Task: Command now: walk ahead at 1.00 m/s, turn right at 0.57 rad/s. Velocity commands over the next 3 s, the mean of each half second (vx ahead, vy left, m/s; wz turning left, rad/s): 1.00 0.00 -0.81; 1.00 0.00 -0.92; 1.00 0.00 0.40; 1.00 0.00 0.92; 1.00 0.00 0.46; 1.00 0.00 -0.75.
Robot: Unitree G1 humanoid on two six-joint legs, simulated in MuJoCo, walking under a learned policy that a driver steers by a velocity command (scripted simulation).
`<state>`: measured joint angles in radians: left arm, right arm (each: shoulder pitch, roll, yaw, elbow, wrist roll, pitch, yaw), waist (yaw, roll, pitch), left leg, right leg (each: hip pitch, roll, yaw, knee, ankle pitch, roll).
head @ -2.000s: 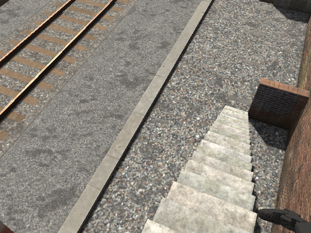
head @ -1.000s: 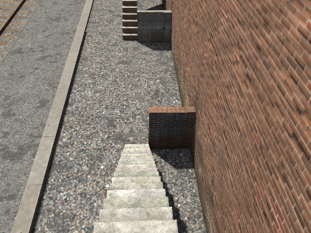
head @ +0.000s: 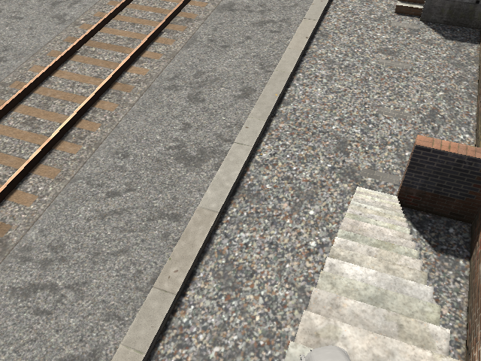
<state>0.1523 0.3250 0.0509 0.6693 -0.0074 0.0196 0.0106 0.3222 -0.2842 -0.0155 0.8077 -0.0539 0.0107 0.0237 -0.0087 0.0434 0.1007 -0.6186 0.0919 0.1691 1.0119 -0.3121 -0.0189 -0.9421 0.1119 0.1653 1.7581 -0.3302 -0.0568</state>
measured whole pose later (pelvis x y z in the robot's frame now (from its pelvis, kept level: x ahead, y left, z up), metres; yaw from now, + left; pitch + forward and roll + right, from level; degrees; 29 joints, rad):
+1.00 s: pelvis -0.05 -0.16 +0.04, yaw -51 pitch -3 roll +0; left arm -0.20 0.26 0.03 0.35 -0.03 0.11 -0.02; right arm 0.40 -0.33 -0.01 0.75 0.01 -0.08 0.05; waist -0.15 0.08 0.03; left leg -0.28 0.21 0.05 0.84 -0.49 -0.11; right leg -1.12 0.04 0.15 2.10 -0.27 0.11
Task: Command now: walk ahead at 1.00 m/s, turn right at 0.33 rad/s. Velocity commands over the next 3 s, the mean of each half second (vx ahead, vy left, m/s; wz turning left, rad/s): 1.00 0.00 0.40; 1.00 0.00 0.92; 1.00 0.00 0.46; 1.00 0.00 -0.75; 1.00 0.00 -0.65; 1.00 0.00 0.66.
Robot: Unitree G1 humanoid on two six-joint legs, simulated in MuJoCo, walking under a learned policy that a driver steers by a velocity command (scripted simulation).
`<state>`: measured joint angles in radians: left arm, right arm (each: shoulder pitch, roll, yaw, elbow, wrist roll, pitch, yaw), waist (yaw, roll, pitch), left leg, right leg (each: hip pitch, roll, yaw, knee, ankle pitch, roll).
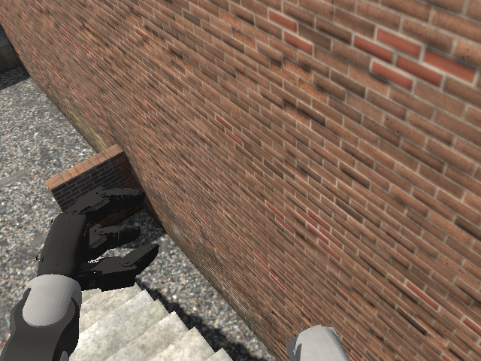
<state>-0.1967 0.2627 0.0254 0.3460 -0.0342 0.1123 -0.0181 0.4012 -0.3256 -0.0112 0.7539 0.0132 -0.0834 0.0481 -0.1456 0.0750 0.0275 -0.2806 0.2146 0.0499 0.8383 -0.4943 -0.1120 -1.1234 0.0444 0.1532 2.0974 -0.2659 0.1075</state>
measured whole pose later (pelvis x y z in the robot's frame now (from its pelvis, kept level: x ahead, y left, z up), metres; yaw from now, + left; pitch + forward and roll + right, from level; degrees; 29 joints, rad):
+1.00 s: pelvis +0.28 +0.11 -0.22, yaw +41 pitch +2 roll -4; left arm 0.19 0.34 0.04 0.80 0.11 -0.02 -0.03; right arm 0.31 -0.24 -0.01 0.79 0.05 -0.01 -0.01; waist -0.04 -0.05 -0.02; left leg -0.52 -0.18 -0.18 0.98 -0.48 0.15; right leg -0.74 -0.01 0.05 1.93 -0.81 0.04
